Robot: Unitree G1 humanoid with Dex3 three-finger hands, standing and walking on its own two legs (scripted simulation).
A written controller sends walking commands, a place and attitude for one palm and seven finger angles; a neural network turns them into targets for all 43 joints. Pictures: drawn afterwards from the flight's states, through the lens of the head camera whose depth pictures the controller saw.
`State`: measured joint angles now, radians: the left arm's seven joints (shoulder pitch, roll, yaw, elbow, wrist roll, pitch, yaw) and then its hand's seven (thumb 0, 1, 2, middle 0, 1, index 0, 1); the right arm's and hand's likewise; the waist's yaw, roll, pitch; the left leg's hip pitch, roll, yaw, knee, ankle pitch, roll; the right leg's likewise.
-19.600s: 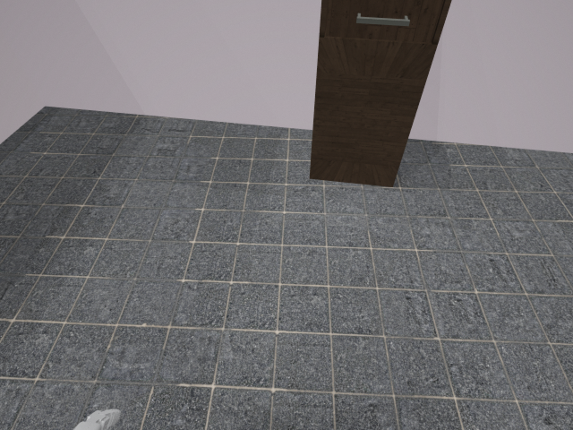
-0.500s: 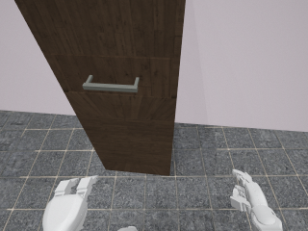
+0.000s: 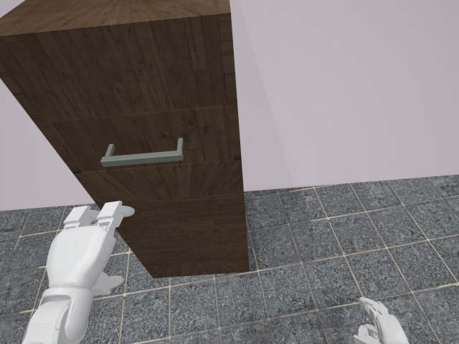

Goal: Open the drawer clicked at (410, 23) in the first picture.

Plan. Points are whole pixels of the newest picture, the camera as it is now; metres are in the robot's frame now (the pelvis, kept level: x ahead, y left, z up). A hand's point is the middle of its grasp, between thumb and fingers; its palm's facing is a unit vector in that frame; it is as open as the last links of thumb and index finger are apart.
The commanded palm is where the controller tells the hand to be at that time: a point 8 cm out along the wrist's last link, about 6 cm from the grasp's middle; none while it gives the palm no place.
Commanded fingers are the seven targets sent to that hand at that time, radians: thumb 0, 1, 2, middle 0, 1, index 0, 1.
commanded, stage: raise the hand with hooked fingers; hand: left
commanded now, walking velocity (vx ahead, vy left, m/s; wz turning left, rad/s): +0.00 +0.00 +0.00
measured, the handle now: (144, 152) +0.49 +0.25 +0.05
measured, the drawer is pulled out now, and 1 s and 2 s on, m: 0.00 0.00 0.00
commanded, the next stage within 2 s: move the hooked fingers above the handle in 0.94 s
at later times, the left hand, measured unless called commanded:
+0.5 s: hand (37, 188) +0.29 +0.32 +0.17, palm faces +0.18 -0.06 -0.98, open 13.8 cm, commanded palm +0.25 +0.30 +0.22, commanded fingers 0.00 -0.50 0.30 -0.30 -1.20 -0.30 -1.20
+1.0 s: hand (37, 200) +0.27 +0.31 +0.16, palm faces +0.16 -0.08 -0.98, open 13.9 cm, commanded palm +0.24 +0.30 +0.22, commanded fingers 0.00 -0.50 0.30 -0.30 -1.20 -0.30 -1.20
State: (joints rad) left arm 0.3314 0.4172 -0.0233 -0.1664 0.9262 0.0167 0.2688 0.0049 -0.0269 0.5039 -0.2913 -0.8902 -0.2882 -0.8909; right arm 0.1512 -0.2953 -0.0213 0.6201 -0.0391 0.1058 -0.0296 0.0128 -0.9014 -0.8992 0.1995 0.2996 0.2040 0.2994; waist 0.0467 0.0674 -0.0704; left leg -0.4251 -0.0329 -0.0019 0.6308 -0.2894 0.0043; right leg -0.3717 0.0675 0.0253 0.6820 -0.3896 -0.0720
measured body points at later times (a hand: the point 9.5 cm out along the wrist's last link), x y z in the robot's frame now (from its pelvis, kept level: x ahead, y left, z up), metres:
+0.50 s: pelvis -0.02 +0.06 +0.02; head -0.02 +0.02 +0.46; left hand +0.28 +0.32 +0.22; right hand +0.22 -0.12 -0.07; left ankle +0.02 +0.12 -0.72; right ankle -0.03 -0.07 -0.72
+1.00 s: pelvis -0.03 +0.05 +0.02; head -0.02 +0.01 +0.47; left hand +0.26 +0.31 +0.22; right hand +0.17 -0.16 -0.10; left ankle +0.02 +0.12 -0.72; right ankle -0.03 -0.07 -0.72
